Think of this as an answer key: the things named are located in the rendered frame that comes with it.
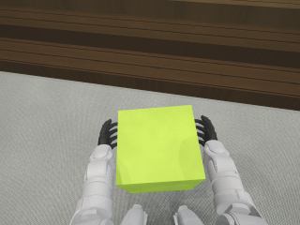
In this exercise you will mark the right robot shin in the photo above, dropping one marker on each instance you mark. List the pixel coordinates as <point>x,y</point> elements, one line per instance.
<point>182,207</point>

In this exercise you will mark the robot left hand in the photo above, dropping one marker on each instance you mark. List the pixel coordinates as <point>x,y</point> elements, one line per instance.
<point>105,134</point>

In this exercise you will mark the robot right forearm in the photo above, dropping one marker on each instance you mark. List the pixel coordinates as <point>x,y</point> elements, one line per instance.
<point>229,193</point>

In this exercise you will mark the right robot upper arm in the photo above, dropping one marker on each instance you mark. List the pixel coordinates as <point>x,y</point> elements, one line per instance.
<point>231,218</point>

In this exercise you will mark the robot right thigh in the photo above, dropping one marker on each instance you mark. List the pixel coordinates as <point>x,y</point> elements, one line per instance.
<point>186,217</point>

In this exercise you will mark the carton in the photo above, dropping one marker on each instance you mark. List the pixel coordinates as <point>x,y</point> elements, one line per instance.
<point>158,150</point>

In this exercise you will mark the robot left forearm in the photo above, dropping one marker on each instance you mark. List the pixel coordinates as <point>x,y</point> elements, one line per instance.
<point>96,198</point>

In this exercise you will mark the robot right hand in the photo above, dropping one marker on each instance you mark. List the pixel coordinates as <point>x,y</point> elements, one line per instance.
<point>208,130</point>

